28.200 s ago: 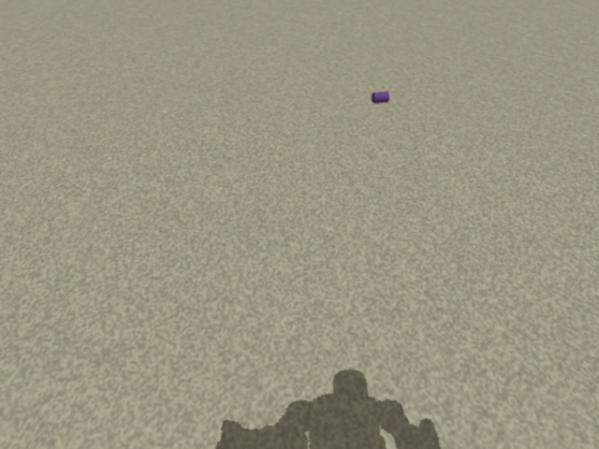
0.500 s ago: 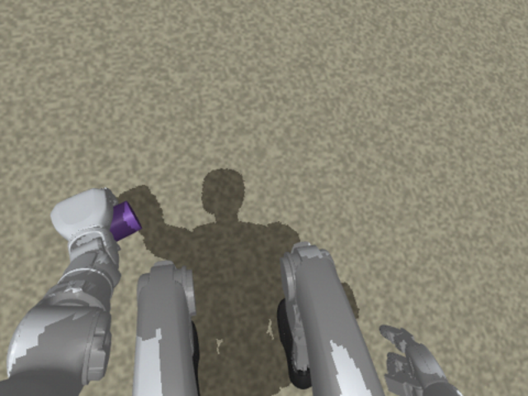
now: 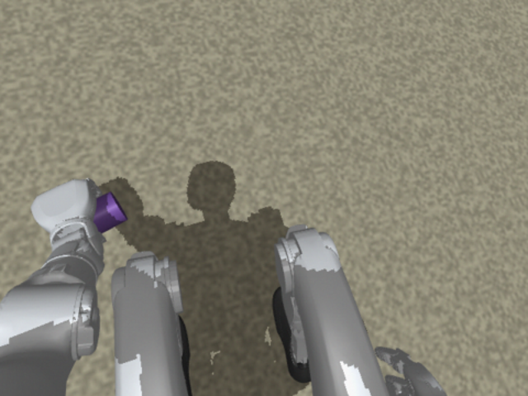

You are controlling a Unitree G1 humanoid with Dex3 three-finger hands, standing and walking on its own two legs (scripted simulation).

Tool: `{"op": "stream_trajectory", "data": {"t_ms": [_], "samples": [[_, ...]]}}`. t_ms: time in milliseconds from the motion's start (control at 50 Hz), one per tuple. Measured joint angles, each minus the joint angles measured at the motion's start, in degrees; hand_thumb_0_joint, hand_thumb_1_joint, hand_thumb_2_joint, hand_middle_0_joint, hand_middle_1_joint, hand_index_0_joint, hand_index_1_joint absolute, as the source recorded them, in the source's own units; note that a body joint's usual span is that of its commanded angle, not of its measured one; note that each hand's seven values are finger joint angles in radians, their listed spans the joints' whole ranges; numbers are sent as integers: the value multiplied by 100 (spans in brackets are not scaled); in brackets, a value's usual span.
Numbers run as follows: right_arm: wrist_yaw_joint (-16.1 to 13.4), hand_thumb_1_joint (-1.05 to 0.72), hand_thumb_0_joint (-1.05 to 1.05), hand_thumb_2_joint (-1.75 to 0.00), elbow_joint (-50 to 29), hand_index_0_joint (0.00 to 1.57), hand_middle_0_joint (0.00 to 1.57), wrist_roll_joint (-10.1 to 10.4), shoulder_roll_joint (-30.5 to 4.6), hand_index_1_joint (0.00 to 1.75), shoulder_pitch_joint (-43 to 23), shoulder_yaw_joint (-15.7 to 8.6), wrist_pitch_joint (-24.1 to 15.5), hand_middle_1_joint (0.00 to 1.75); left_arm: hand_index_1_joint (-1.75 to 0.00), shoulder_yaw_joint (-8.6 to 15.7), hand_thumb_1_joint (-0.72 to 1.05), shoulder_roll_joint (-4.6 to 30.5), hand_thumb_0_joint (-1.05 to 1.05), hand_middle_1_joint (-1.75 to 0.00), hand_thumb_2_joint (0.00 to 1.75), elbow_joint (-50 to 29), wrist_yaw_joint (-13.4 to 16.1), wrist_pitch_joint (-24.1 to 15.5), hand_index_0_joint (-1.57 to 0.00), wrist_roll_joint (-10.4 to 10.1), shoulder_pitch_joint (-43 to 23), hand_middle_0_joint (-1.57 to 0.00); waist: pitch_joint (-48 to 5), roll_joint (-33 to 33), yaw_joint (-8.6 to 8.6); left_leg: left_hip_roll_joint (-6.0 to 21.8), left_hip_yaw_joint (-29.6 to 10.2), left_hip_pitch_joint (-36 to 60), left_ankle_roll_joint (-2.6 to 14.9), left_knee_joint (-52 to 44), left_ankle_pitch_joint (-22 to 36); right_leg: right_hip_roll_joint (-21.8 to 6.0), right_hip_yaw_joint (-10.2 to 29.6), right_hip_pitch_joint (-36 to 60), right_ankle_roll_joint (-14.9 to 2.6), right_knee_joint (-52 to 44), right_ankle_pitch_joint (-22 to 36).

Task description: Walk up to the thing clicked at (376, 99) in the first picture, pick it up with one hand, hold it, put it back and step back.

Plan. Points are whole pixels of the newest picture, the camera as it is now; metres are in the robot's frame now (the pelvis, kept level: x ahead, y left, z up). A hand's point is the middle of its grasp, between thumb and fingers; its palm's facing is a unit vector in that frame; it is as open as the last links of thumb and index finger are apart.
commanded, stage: lower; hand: left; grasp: from above
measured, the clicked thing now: (94, 218) +0.41 +0.24 -0.21
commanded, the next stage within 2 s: rest in 0.34 s
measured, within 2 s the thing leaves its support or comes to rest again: neither
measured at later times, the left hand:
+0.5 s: hand (96, 222) +0.41 +0.24 -0.25, palm faces -0.42 -0.19 -0.89, open 8.8 cm
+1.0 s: hand (103, 222) +0.42 +0.24 -0.29, palm faces -0.41 -0.21 -0.89, open 8.6 cm
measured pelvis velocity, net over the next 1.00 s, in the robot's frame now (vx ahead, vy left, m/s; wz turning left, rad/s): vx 0.01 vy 0.01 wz -0.08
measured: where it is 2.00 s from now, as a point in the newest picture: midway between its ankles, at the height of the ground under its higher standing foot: (238, 365)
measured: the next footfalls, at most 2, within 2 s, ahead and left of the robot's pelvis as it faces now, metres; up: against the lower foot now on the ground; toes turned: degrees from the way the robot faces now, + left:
none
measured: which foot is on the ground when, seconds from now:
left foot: down 0.00-1.00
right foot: down 0.00-1.00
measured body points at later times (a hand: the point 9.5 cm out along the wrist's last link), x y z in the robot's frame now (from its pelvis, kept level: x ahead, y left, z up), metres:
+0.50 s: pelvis +0.01 +0.00 -0.04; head +0.25 +0.04 +0.33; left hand +0.43 +0.25 -0.20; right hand +0.04 -0.27 -0.16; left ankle +0.08 +0.14 -0.33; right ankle +0.10 -0.13 -0.33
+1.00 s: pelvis +0.01 +0.01 -0.06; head +0.27 +0.06 +0.30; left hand +0.44 +0.25 -0.24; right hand +0.01 -0.26 -0.16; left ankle +0.08 +0.14 -0.33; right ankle +0.10 -0.13 -0.33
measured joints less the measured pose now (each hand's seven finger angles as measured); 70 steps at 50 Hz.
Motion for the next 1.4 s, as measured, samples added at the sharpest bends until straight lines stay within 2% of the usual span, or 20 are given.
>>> {"op": "stream_trajectory", "data": {"t_ms": [240, 400, 600, 780, 920, 1300, 1340, 1400], "samples": [[220, -91, 0, -90, 103, 20, 20, -123, -52, 30, -16, 58, -154, 30, -26, 129, 11, 199, 1, -20, 37, 701, 156, -238, -92, 164, -341, -98, 145, -17, -102, -45, -59, -335, -8, 379, -1, 10, -21, -312, 17, 349, 1], [418, -91, 0, -90, 127, 20, 20, -284, -79, 30, -52, 58, -220, 30, -25, 365, 12, 422, 1, -19, 33, 922, 466, -471, -93, 409, -439, -99, 355, -124, -200, -69, -139, -524, -43, 698, -74, 30, -65, -484, 34, 622, -49], [692, -91, 0, -90, 173, 20, 20, -422, -97, 30, -101, 108, -290, 30, -21, 456, 14, 626, 0, -14, 29, 1181, 682, -551, -94, 422, -541, -100, 542, -145, -263, -76, -228, -656, -38, 962, -197, 54, -124, -568, 63, 800, -142], [931, -91, 0, -89, 168, 20, 20, -519, -138, 30, -101, 227, -417, 30, -15, 549, 17, 836, 0, -7, 26, 1398, 837, -749, -96, 513, -593, -102, 750, -204, -333, -78, -331, -698, -32, 1156, -278, 82, -199, -575, 110, 912, -181], [1093, -91, 0, -89, 191, 20, 20, -589, -213, 30, -78, 241, -554, 30, -10, 793, 18, 1014, 0, -3, 20, 1453, 1024, -870, -98, 654, -575, -104, 912, -263, -419, -98, -438, -723, -54, 1313, -299, 96, -281, -564, 103, 997, -174], [1340, -91, 0, -90, 260, 19, 20, -659, -330, 30, -35, 417, -824, 30, -4, 832, 20, 1347, 0, 0, 13, 1943, 1238, -850, -102, 652, -657, -106, 1119, -391, -608, -97, -579, -746, 17, 1504, -235, 155, -400, -487, 145, 1016, -58], [1359, -91, 0, -90, 266, 19, 20, -659, -339, 30, -40, 443, -868, 30, -3, 891, 21, 1394, 0, 0, 12, 1977, 1266, -863, -102, 674, -663, -106, 1161, -407, -635, -99, -598, -744, 26, 1529, -223, 161, -417, -468, 140, 1018, -44], [1387, -91, 0, -90, 277, 19, 20, -661, -355, 30, -36, 474, -931, 30, -3, 849, 21, 1456, 0, 0, 11, 2036, 1298, -871, -103, 697, -694, -106, 1215, -435, -668, -100, -620, -735, 39, 1567, -216, 169, -438, -442, 126, 1028, -30]]}}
